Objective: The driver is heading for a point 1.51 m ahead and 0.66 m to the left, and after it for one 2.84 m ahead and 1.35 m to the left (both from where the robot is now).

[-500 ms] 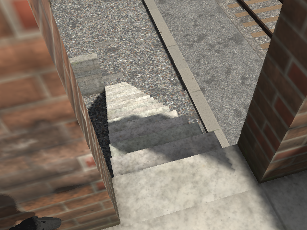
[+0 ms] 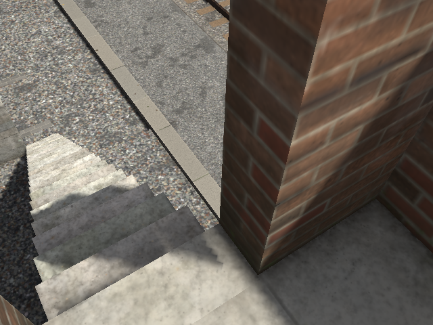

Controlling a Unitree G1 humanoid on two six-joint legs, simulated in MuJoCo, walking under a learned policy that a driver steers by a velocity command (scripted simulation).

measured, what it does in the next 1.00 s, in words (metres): walks ahead, turning left: right foot, then left foot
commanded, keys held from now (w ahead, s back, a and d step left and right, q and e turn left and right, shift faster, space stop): q+shift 0.58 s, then w+q+shift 0.28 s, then shift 0.08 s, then e+shift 0.06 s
